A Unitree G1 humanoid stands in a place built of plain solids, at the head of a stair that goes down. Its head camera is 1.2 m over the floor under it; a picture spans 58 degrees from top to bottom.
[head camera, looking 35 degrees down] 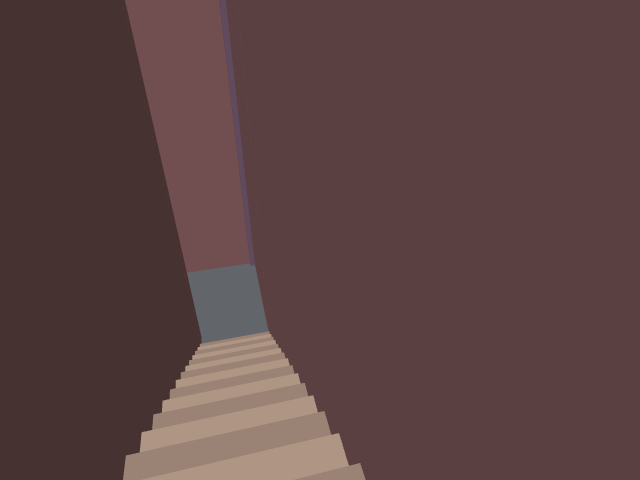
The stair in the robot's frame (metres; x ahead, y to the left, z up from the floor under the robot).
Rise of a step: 0.19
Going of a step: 0.23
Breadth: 0.86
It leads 14 degrees to the left of straight ahead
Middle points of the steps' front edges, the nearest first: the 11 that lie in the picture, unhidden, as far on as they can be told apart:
0.85 0.34 -0.38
1.07 0.39 -0.57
1.29 0.45 -0.76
1.51 0.50 -0.95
1.73 0.56 -1.15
1.95 0.61 -1.34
2.17 0.67 -1.53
2.39 0.72 -1.72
2.61 0.78 -1.91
2.83 0.83 -2.10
3.05 0.89 -2.29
